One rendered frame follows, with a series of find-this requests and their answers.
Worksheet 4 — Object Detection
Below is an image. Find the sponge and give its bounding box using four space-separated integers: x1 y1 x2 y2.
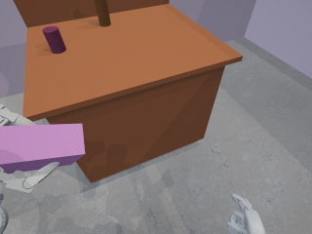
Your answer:
0 123 86 174

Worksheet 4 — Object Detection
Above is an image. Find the right robot hand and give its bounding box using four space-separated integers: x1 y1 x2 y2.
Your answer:
227 193 266 234

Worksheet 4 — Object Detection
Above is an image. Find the table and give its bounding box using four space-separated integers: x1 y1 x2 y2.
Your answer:
13 0 243 183

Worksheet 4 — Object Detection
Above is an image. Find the left robot hand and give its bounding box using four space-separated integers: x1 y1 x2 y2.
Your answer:
0 104 59 193

